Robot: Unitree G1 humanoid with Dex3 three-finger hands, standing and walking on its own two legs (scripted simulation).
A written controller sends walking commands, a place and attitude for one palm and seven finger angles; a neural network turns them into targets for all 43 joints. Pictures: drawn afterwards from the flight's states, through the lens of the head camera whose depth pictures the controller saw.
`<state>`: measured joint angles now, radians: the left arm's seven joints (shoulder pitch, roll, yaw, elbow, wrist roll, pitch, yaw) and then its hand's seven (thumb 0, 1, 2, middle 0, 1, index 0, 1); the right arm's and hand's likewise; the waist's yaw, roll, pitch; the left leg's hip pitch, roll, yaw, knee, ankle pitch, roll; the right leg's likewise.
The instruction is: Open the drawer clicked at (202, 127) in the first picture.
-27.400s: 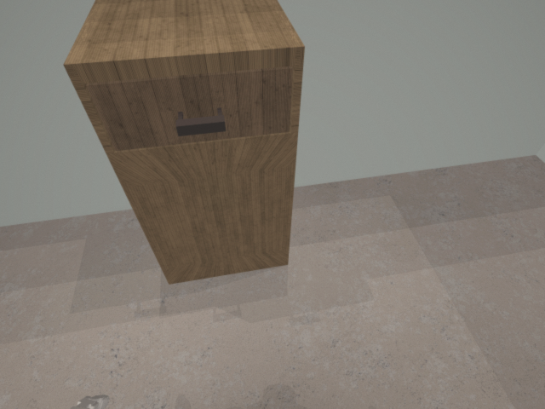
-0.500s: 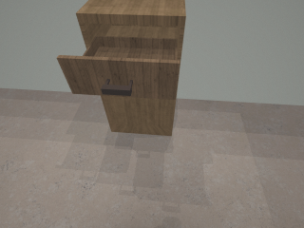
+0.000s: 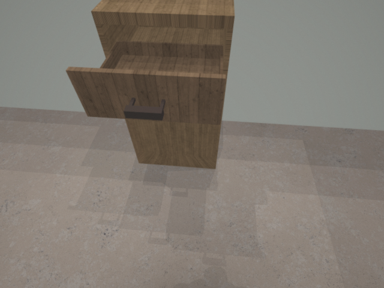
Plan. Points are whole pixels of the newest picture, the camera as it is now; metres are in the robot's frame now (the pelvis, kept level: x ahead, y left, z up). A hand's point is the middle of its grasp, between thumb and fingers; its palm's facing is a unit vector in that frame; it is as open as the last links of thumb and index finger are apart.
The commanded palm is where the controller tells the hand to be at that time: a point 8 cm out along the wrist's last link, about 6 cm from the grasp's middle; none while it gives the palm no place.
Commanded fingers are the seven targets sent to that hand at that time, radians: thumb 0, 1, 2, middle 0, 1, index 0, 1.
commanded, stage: look to check the result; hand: left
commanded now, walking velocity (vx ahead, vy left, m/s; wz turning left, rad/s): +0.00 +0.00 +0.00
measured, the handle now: (146, 107) +0.59 +0.17 +0.02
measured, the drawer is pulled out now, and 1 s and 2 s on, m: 0.30 0.30 0.30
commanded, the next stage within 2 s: stand and wait in 0.32 s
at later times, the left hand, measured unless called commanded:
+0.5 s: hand out of the picture +0.02 +0.17 -0.17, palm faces +0.04 -0.98 -0.21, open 7.3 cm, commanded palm none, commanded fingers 0.00 0.90 0.90 -0.20 -0.30 -0.20 -0.30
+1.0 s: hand out of the picture +0.04 +0.17 -0.17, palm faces +0.04 -0.98 -0.22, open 7.4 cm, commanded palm none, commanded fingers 0.00 0.90 0.90 -0.20 -0.30 -0.20 -0.30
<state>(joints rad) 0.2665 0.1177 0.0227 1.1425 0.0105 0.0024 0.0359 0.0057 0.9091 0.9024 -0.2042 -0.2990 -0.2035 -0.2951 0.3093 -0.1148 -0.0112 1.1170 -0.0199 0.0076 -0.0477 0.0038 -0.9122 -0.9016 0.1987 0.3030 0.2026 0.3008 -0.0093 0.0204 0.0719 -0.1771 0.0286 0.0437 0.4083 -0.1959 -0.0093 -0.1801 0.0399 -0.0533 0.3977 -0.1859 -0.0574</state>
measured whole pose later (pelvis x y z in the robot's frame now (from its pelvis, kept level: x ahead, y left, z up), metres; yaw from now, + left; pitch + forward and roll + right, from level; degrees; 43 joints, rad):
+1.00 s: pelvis +0.02 -0.01 +0.00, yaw +0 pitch -2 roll +0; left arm 0.22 0.15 0.03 1.13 0.01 0.00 0.03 0.01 0.91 0.90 -0.20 -0.30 -0.20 -0.30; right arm 0.26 -0.14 -0.02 1.12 -0.02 0.01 -0.05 0.00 -0.91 -0.90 0.20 0.30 0.20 0.30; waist -0.01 0.02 0.07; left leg -0.14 0.04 0.04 0.39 -0.21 -0.02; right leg -0.14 0.05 -0.06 0.37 -0.20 -0.07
